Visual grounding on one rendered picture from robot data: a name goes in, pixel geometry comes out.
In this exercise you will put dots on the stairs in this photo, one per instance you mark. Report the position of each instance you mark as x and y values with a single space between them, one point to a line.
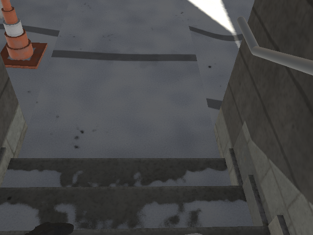
125 196

